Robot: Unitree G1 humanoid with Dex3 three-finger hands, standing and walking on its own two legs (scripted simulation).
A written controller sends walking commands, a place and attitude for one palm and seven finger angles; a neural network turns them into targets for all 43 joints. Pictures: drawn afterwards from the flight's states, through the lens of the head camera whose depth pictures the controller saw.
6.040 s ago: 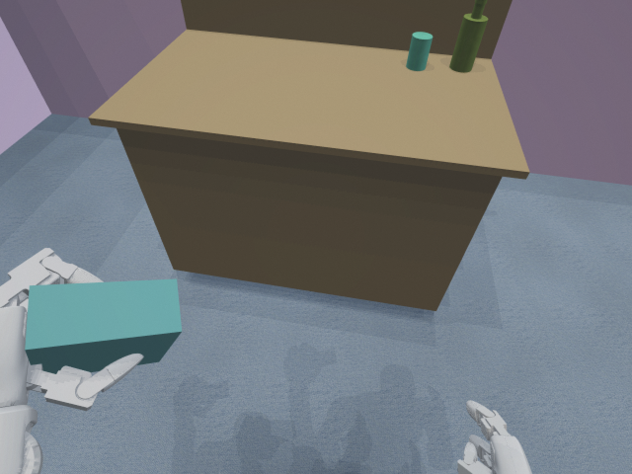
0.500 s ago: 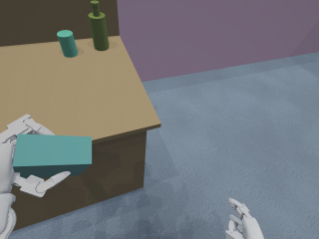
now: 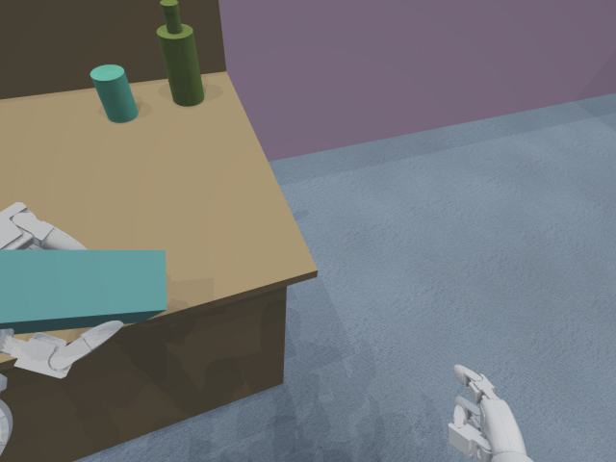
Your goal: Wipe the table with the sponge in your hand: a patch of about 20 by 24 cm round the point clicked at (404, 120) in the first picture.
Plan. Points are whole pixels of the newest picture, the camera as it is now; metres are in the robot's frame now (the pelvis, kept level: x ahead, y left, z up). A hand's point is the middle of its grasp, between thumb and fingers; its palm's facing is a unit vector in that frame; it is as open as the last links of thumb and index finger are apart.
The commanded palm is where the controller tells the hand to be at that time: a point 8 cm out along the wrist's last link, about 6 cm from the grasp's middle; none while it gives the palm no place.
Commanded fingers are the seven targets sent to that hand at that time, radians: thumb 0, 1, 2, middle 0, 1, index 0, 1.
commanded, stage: shuffle to correct the standing spot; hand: left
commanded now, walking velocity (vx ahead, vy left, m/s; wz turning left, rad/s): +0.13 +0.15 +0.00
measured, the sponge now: (107, 292) +0.24 +0.21 +0.16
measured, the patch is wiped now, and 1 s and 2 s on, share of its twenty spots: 0.00 0.00 0.00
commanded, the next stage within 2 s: come to a stop and stand still in 0.26 s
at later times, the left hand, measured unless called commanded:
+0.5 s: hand (17, 235) +0.28 +0.30 +0.18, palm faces +0.42 -0.80 -0.44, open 9.6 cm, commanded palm +0.20 +0.33 +0.20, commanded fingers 0.00 0.10 1.30 -1.20 -1.60 -1.20 -1.60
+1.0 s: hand (36, 224) +0.29 +0.28 +0.19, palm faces +0.31 -0.85 -0.42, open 9.6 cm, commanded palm +0.23 +0.34 +0.20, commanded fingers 0.00 0.10 1.30 -1.20 -1.60 -1.20 -1.60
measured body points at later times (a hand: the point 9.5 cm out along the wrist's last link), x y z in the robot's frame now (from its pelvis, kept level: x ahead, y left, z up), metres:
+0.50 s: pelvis +0.04 +0.05 -0.01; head +0.07 +0.06 +0.44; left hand +0.25 +0.34 +0.21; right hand +0.22 -0.17 -0.09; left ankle +0.13 +0.18 -0.72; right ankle -0.01 -0.07 -0.68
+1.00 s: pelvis +0.06 +0.06 +0.02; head +0.09 +0.07 +0.47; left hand +0.26 +0.33 +0.21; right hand +0.25 -0.16 -0.04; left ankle +0.09 +0.17 -0.72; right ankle +0.05 -0.03 -0.72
